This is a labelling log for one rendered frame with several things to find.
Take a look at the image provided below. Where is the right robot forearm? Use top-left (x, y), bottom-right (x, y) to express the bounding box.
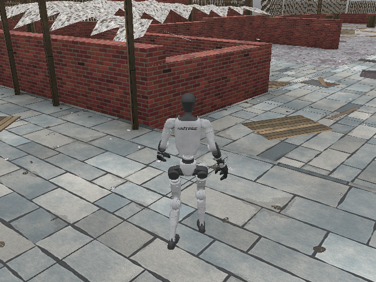
top-left (212, 142), bottom-right (226, 168)

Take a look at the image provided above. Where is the left robot upper arm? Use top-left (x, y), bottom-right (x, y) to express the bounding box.
top-left (160, 118), bottom-right (176, 149)

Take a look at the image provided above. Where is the left robot hand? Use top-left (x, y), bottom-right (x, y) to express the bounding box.
top-left (157, 152), bottom-right (170, 162)

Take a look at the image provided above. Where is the right robot upper arm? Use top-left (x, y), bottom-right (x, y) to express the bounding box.
top-left (200, 119), bottom-right (217, 152)

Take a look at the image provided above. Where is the left robot forearm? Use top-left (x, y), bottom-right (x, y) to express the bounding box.
top-left (157, 140), bottom-right (166, 156)

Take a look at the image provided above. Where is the robot left shin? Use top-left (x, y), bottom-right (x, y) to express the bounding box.
top-left (169, 199), bottom-right (180, 241)

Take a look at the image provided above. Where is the right robot hand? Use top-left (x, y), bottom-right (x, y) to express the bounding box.
top-left (215, 165), bottom-right (228, 180)

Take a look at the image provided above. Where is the right robot thigh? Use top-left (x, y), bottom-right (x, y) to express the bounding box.
top-left (196, 163), bottom-right (208, 200)

